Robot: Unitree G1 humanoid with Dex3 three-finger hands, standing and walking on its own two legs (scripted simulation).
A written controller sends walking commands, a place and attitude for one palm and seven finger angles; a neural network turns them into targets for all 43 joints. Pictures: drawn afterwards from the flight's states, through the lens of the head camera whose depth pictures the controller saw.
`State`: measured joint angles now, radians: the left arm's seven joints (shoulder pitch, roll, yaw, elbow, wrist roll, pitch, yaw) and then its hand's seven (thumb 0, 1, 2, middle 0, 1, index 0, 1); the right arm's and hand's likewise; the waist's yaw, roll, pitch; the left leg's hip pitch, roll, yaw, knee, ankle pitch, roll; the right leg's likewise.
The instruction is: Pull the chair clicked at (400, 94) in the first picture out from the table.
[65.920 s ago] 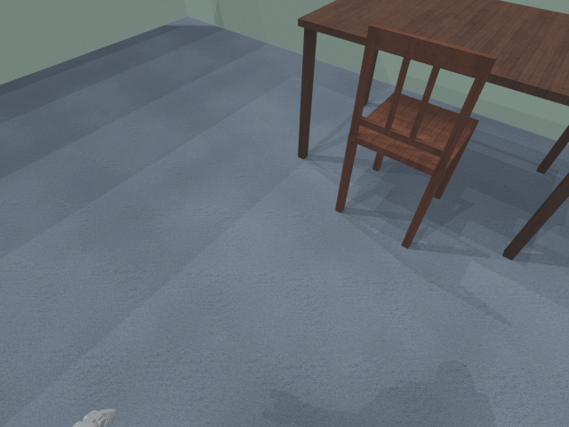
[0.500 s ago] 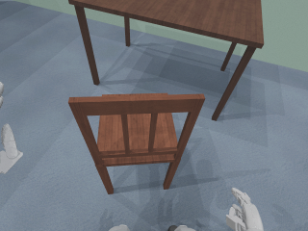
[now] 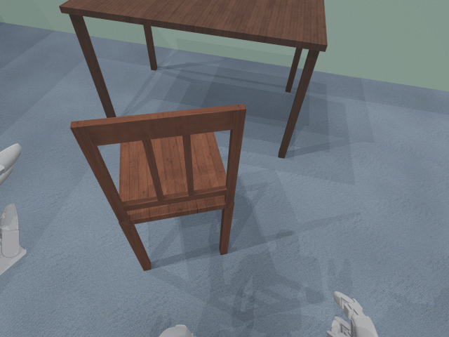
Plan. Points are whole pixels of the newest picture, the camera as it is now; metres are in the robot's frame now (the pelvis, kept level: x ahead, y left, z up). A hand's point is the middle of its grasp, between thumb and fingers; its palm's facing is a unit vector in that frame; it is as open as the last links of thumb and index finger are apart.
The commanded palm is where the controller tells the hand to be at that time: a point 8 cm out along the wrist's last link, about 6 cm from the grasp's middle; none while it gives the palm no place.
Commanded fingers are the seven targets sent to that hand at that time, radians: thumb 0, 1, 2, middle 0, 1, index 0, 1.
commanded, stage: stop stepping back and stand still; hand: left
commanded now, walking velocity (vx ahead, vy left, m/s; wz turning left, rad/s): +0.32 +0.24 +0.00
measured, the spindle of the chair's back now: (154, 171) +0.53 +0.21 -0.11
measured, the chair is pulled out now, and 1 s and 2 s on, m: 0.55 0.55 0.55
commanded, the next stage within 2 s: let the arm hang, fingers relaxed in 1.34 s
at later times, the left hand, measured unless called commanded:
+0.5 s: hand out of the picture +0.09 +0.28 +0.18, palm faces +0.50 -0.70 -0.51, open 7.4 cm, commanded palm +0.03 +0.30 +0.18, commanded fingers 0.00 0.90 0.90 -0.20 -0.30 -0.20 -0.30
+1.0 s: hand out of the picture +0.12 +0.29 +0.17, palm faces +0.39 -0.73 -0.56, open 7.4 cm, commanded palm +0.05 +0.32 +0.18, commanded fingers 0.00 0.90 0.90 -0.20 -0.30 -0.20 -0.30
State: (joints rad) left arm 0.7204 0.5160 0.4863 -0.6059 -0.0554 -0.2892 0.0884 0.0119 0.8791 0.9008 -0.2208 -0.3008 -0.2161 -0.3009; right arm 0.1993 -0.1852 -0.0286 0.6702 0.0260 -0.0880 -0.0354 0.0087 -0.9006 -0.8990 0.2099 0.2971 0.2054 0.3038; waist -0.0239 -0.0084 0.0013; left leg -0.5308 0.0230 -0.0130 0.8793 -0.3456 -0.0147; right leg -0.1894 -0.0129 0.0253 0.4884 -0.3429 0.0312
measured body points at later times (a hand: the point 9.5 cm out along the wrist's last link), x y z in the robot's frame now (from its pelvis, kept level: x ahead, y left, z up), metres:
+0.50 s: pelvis -0.09 -0.01 +0.00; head -0.09 +0.00 +0.45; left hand +0.05 +0.32 +0.21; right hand +0.08 -0.22 -0.09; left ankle -0.03 +0.10 -0.71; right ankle -0.06 -0.14 -0.73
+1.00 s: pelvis -0.08 +0.01 +0.00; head -0.06 +0.01 +0.45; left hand +0.09 +0.33 +0.20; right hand +0.08 -0.20 -0.09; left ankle -0.09 +0.11 -0.73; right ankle -0.06 -0.10 -0.73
